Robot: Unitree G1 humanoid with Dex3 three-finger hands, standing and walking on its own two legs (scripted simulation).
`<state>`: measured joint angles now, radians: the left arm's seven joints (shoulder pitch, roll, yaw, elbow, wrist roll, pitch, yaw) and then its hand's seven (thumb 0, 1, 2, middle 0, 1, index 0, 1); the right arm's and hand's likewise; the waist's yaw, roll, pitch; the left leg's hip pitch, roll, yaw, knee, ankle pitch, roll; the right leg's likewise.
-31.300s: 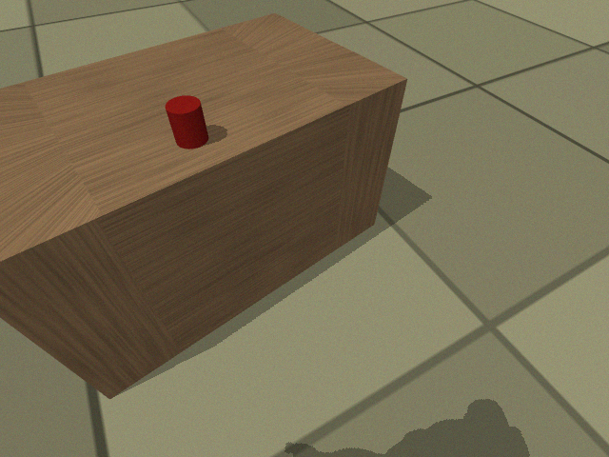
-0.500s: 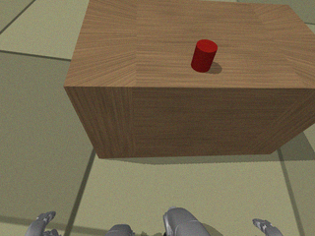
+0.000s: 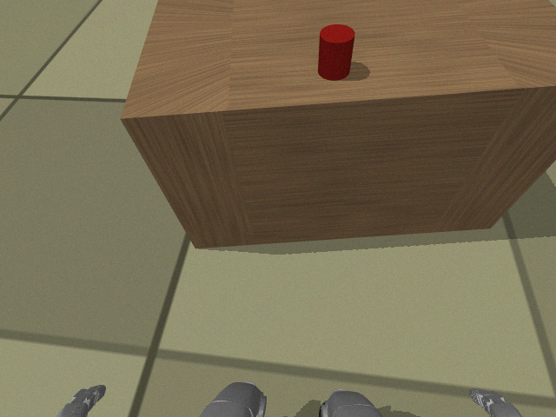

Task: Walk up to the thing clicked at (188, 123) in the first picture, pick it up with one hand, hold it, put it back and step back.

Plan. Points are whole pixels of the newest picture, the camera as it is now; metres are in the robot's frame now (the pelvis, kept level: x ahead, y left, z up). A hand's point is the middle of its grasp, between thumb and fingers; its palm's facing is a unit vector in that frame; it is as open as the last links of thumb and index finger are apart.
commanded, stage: step back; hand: right
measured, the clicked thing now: (335, 53) +0.89 -0.14 -0.01
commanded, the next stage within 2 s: stand in 1.66 s
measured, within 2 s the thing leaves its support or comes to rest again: neither
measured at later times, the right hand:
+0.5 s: hand out of the picture -0.03 -0.28 -0.15, palm faces -0.05 +0.93 -0.37, open 7.3 cm
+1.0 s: hand out of the picture -0.21 -0.26 -0.14, palm faces -0.09 +0.92 -0.37, open 7.3 cm
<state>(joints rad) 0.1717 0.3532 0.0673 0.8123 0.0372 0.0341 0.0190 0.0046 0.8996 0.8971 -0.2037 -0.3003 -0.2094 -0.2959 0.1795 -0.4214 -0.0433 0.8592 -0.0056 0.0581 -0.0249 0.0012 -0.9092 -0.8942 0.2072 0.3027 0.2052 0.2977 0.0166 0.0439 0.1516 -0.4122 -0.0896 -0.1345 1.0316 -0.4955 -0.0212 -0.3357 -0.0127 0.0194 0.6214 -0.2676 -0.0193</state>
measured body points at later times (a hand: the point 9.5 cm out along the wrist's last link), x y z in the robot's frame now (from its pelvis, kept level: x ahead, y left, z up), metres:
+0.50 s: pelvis -0.19 -0.01 -0.01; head -0.13 -0.03 +0.43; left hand -0.12 +0.31 -0.12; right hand -0.03 -0.32 -0.13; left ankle -0.07 +0.12 -0.73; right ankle -0.22 -0.13 -0.73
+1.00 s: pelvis -0.26 +0.00 +0.00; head -0.26 +0.01 +0.45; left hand -0.23 +0.34 -0.11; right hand -0.21 -0.31 -0.12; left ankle -0.28 +0.14 -0.73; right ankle -0.23 -0.12 -0.69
